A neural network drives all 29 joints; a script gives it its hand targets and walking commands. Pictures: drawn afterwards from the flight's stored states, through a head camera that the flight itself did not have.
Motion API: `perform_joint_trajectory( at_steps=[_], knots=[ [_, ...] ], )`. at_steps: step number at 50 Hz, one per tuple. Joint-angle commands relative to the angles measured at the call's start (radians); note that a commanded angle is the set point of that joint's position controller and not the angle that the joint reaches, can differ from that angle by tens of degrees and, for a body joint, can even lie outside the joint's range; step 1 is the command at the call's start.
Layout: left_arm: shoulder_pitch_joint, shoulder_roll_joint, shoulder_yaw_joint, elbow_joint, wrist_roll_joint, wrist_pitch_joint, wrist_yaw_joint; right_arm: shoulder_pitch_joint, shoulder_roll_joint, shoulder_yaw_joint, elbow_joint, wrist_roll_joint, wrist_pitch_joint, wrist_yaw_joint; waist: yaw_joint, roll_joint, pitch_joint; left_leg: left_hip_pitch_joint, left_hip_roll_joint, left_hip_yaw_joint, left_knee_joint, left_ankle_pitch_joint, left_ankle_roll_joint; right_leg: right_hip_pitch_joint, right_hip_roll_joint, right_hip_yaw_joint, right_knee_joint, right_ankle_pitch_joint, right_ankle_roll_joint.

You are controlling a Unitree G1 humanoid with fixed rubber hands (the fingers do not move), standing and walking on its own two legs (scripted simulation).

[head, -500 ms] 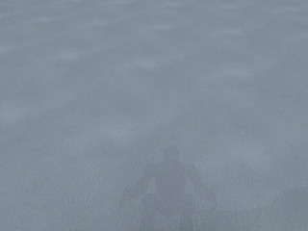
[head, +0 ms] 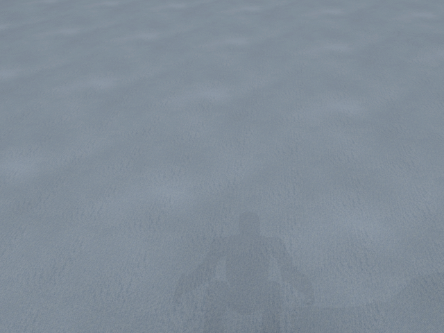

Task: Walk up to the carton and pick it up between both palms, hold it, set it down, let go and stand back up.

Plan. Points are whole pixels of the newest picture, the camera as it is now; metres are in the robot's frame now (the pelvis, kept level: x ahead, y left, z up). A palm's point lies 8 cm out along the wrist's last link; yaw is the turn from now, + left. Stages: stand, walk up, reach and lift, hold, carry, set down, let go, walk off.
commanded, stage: walk up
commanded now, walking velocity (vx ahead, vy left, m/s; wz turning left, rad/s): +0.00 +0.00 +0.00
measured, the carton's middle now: out of the picture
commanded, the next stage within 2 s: none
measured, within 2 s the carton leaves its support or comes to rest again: neither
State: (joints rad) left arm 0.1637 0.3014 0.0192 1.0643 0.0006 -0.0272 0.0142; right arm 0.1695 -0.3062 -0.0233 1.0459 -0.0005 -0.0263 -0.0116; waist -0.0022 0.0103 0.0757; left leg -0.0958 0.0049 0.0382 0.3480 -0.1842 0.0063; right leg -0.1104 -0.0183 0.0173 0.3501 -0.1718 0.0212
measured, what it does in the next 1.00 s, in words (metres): steps to the left, turning left: left foot, then right foot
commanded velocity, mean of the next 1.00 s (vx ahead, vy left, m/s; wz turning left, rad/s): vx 0.00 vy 0.00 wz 0.00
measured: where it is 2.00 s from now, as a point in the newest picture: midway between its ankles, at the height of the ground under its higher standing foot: outside the picture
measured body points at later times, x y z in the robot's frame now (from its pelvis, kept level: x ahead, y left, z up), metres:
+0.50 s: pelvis -0.02 +0.05 -0.03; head +0.01 +0.08 +0.42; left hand +0.05 +0.40 -0.14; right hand +0.13 -0.23 -0.13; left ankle -0.02 +0.19 -0.75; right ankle +0.02 -0.13 -0.75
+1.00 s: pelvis -0.04 +0.11 -0.01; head -0.01 +0.07 +0.43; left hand -0.11 +0.43 -0.08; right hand +0.19 -0.09 -0.15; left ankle -0.10 +0.25 -0.67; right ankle +0.04 +0.05 -0.75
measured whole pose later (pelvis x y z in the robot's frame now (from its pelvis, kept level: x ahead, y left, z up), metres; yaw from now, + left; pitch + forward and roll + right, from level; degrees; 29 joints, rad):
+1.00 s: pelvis -0.04 +0.11 -0.01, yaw +27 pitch -1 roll +0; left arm 0.33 0.34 0.05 0.73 0.07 -0.03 0.07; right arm 0.23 -0.39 -0.04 0.73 -0.11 0.10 0.11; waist 0.00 0.13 0.02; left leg -0.54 0.01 -0.08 1.13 -0.35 -0.05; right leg -0.28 -0.04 -0.19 0.50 -0.21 -0.05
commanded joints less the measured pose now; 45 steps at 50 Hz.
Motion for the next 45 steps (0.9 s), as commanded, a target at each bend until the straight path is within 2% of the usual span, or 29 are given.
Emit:
perform_joint_trajectory(
  at_steps=[1,8,9,10,11,12,13,14,17,20,21,23,24,25,26,27,28,30,32,35,36,37,38,39,40,41,42,43,45],
  knots=[
    [-0.018,0.215,0.047,-0.059,0.001,-0.021,0.014,-0.007,-0.21,-0.044,-0.052,-0.002,-0.022,-0.009,-0.008,0.005,-0.044,-0.016,0.13,-0.1,-0.085,0.096,0.017,-0.005,-0.109,0.071,-0.066,0.107,-0.044],
    [-0.021,0.215,0.044,-0.073,-0.003,-0.019,0.011,-0.036,-0.225,-0.04,-0.061,-0.003,-0.019,-0.012,0.007,-0.005,-0.075,-0.003,0.133,-0.104,-0.09,0.052,0.013,-0.004,-0.1,0.065,-0.08,0.066,-0.038],
    [-0.02,0.353,0.089,-0.148,0.02,0.003,0.045,-0.04,-0.259,-0.075,-0.164,-0.085,0.034,0.017,0.01,0.113,-0.055,-0.144,0.075,-0.143,0.057,0.272,0.03,-0.049,-0.102,0.031,0.086,0.136,-0.081],
    [0.03,0.355,0.096,-0.145,0.025,0.007,0.055,-0.056,-0.245,-0.077,-0.168,-0.073,0.048,0.026,0.03,0.099,-0.093,-0.237,0.068,-0.117,0.122,0.279,0.032,0.022,-0.139,0.042,0.091,0.209,-0.114],
    [0.061,0.354,0.101,-0.152,0.024,0.014,0.062,-0.058,-0.216,-0.072,-0.169,-0.072,0.06,0.028,0.053,0.003,-0.098,-0.276,0.027,-0.073,0.239,0.13,0.014,0.03,-0.222,0.101,0.041,0.205,-0.175],
    [0.049,0.353,0.101,-0.201,0.027,0.022,0.074,-0.009,-0.187,-0.074,-0.203,-0.087,0.072,0.022,0.054,-0.105,-0.133,-0.267,-0.028,-0.028,0.461,-0.201,-0.02,-0.02,-0.34,0.217,-0.017,0.255,-0.268],
    [0.117,0.358,0.107,-0.161,0.05,0.015,0.077,-0.045,-0.209,-0.066,-0.258,-0.078,0.094,0.035,0.076,-0.196,-0.139,-0.404,-0.006,-0.076,0.68,-0.353,-0.016,-0.011,-0.479,0.315,-0.086,0.311,-0.372],
    [0.092,0.368,0.109,-0.192,0.06,0.01,0.083,-0.036,-0.202,-0.067,-0.287,-0.085,0.108,0.043,0.052,-0.22,-0.116,-0.455,0.044,-0.128,0.812,-0.336,-0.029,-0.078,-0.505,0.299,-0.132,0.2,-0.379],
    [0.016,0.334,0.122,-0.268,0.078,0.002,0.09,0.033,-0.222,-0.074,-0.311,-0.081,0.107,0.075,-0.023,-0.155,-0.123,-0.466,0.139,-0.214,0.71,-0.318,-0.029,0.024,-0.421,0.176,-0.022,0.206,-0.317],
    [-0.013,0.355,0.127,-0.306,0.068,0.007,0.074,0.02,-0.205,-0.068,-0.328,-0.074,0.112,0.108,-0.019,-0.194,-0.14,-0.344,0.162,-0.149,0.411,-0.287,-0.028,-0.01,-0.335,0.002,0.065,0.235,-0.257],
    [-0.033,0.337,0.119,-0.325,0.06,0.006,0.068,0.029,-0.22,-0.072,-0.34,-0.075,0.112,0.114,-0.029,-0.166,-0.137,-0.303,0.158,-0.128,0.365,-0.244,-0.011,-0.052,-0.33,0.002,0.081,0.223,-0.243],
    [-0.018,0.36,0.122,-0.336,0.038,0.01,0.047,0.077,-0.224,-0.083,-0.335,-0.072,0.098,0.121,-0.045,-0.198,-0.158,-0.138,0.103,-0.024,0.119,-0.051,0.013,-0.132,-0.275,-0.097,0.221,0.156,-0.178],
    [0.016,0.31,0.108,-0.335,0.031,0.013,0.04,0.069,-0.267,-0.103,-0.326,-0.083,0.087,0.113,-0.052,-0.033,-0.17,-0.02,0.078,-0.056,0.062,0.017,0.046,-0.232,-0.201,-0.146,0.396,0.016,-0.116],
    [0.063,0.226,0.082,-0.335,0.029,0.021,0.035,0.09,-0.343,-0.112,-0.315,-0.089,0.083,0.106,-0.048,0.229,-0.158,0.032,0.163,-0.207,-0.007,0.084,0.087,-0.408,-0.103,-0.204,0.547,-0.326,-0.068],
    [0.017,0.218,0.082,-0.381,0.021,0.023,0.049,0.054,-0.425,-0.117,-0.371,-0.091,0.075,0.106,-0.084,0.376,-0.099,-0.071,0.283,-0.566,-0.139,0.086,0.217,-0.567,0.072,-0.155,0.678,-0.5,-0.006],
    [-0.068,0.251,0.079,-0.403,0.033,0.022,0.067,0.066,-0.422,-0.119,-0.384,-0.096,0.079,0.099,-0.123,0.411,-0.053,-0.19,0.313,-0.623,-0.184,0.059,0.292,-0.518,0.022,-0.046,0.752,-0.518,-0.024],
    [-0.062,0.28,0.081,-0.411,0.028,0.017,0.066,0.081,-0.386,-0.116,-0.375,-0.088,0.083,0.088,-0.13,0.371,-0.018,-0.181,0.274,-0.577,-0.152,0.13,0.303,-0.534,0.012,-0.03,0.763,-0.471,-0.029],
    [0.111,0.271,0.097,-0.33,0.023,-0.002,0.058,0.003,-0.333,-0.111,-0.399,-0.097,0.087,0.069,-0.024,0.268,-0.088,-0.033,0.197,-0.378,-0.015,0.326,0.265,-0.544,-0.039,-0.023,0.741,-0.353,-0.02],
    [0.193,0.294,0.101,-0.312,0.018,-0.01,0.052,-0.031,-0.317,-0.105,-0.445,-0.101,0.088,0.073,-0.024,0.276,-0.193,0.025,0.173,-0.363,0.047,0.458,0.259,-0.491,-0.022,-0.05,0.584,-0.286,-0.014],
    [0.148,0.274,0.088,-0.365,0.013,-0.016,0.057,0.002,-0.267,-0.092,-0.456,-0.088,0.093,0.086,-0.052,0.196,-0.192,-0.026,0.158,-0.363,0.074,0.475,0.236,-0.378,0.018,-0.061,0.379,-0.245,-0.025],
    [0.185,0.27,0.088,-0.363,0.019,-0.017,0.057,-0.02,-0.262,-0.084,-0.457,-0.088,0.092,0.089,-0.036,0.213,-0.218,-0.08,0.154,-0.37,0.086,0.433,0.221,-0.295,0.012,-0.042,0.311,-0.204,-0.028],
    [0.225,0.262,0.084,-0.355,0.021,-0.021,0.057,-0.015,-0.24,-0.077,-0.469,-0.08,0.096,0.088,-0.024,0.163,-0.214,-0.133,0.142,-0.355,0.067,0.342,0.195,-0.211,0.022,-0.064,0.235,-0.132,-0.029],
    [0.289,0.235,0.081,-0.344,0.019,-0.024,0.061,-0.044,-0.23,-0.072,-0.468,-0.08,0.094,0.087,0.022,0.173,-0.224,-0.213,0.124,-0.349,0.098,0.23,0.168,-0.105,0.008,-0.045,0.118,0.001,-0.027],
    [0.327,0.259,0.086,-0.342,0.023,-0.031,0.061,-0.052,-0.204,-0.062,-0.472,-0.074,0.091,0.087,0.044,0.026,-0.25,-0.326,0.046,-0.303,0.149,0.018,0.113,0.048,-0.043,0.02,0.021,0.075,-0.043],
    [0.352,0.348,0.108,-0.372,0.055,-0.027,0.069,-0.022,-0.137,-0.043,-0.5,-0.063,0.081,0.084,0.071,-0.209,-0.264,-0.53,-0.085,-0.235,0.374,-0.22,0.044,0.184,-0.314,0.349,-0.104,-0.142,-0.101],
    [0.251,0.419,0.119,-0.4,0.072,-0.007,0.081,-0.008,-0.173,-0.051,-0.498,-0.09,0.082,0.07,0.051,-0.211,-0.192,-0.593,-0.103,-0.189,0.573,-0.318,-0.03,0.034,-0.477,0.541,-0.206,-0.34,-0.177],
    [0.118,0.4,0.118,-0.444,0.083,-0.003,0.091,0.032,-0.251,-0.077,-0.477,-0.088,0.102,0.069,-0.009,-0.168,-0.138,-0.569,-0.029,-0.208,0.735,-0.298,-0.026,-0.097,-0.496,0.549,-0.213,-0.421,-0.261],
    [0.088,0.356,0.116,-0.449,0.076,-0.012,0.089,0.038,-0.283,-0.08,-0.461,-0.099,0.11,0.075,-0.028,-0.135,-0.073,-0.574,0.015,-0.181,0.778,-0.277,-0.039,-0.136,-0.46,0.44,-0.195,-0.342,-0.268],
    [0.084,0.3,0.1,-0.45,0.064,-0.031,0.076,0.083,-0.296,-0.091,-0.413,-0.108,0.096,0.094,-0.071,-0.078,-0.102,-0.538,0.021,-0.194,0.812,-0.189,-0.054,-0.076,-0.351,0.244,-0.136,-0.14,-0.206]
  ],
)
